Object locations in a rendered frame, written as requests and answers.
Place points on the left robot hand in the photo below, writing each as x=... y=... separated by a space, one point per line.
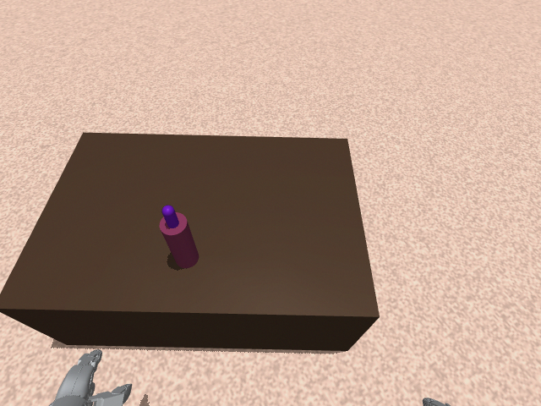
x=79 y=382

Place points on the bottle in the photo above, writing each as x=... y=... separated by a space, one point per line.
x=175 y=230

